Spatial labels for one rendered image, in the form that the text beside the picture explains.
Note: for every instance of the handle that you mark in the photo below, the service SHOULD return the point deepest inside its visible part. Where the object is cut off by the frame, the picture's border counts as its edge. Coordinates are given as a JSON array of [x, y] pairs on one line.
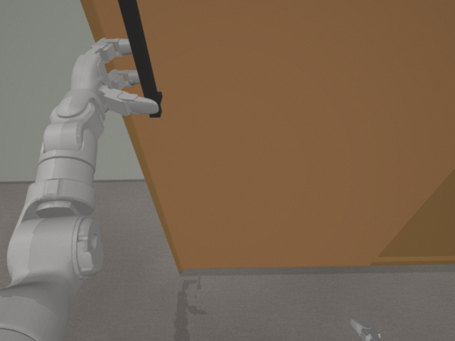
[[135, 33]]

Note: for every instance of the left robot forearm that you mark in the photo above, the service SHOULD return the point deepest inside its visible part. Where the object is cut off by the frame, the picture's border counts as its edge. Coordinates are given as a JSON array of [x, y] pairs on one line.
[[67, 163]]

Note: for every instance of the wardrobe door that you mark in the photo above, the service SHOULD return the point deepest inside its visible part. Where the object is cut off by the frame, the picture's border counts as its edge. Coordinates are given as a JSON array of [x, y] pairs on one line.
[[431, 230], [293, 132]]

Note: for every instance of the robot left upper arm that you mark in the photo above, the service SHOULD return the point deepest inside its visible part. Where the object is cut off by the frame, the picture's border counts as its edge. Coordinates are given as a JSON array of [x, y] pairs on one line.
[[49, 260]]

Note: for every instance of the right robot hand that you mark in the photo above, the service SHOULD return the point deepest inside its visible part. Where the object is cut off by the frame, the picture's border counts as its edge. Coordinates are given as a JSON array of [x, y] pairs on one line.
[[367, 332]]

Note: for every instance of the left robot hand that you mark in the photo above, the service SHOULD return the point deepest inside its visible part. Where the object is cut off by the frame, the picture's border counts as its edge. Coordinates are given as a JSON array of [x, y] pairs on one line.
[[89, 73]]

